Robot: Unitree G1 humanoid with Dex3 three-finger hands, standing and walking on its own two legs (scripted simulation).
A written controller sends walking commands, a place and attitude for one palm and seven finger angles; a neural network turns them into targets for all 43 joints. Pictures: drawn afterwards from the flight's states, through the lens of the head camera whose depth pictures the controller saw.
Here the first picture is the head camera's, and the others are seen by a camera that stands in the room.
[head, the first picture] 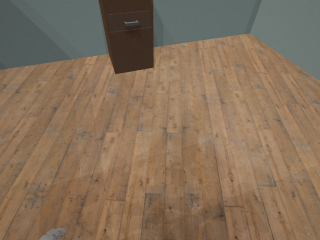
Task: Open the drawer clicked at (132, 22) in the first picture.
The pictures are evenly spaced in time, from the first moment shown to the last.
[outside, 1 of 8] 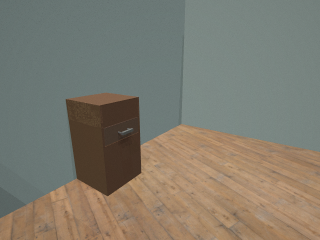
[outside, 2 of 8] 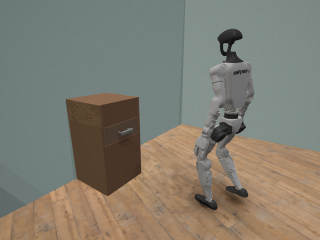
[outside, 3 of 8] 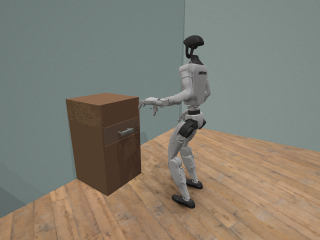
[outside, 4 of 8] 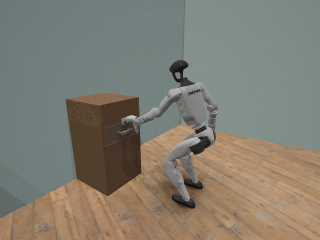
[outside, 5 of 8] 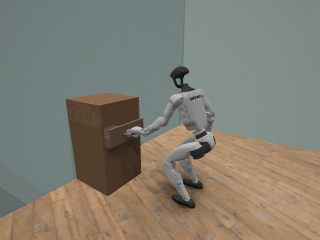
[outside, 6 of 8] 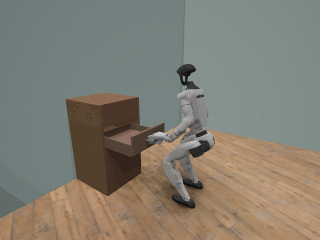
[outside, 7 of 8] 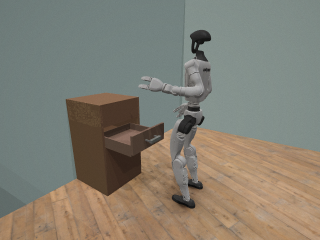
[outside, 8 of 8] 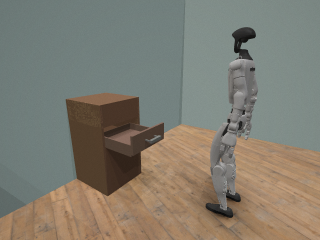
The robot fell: no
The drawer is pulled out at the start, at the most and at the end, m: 0.00 0.30 0.29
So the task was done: yes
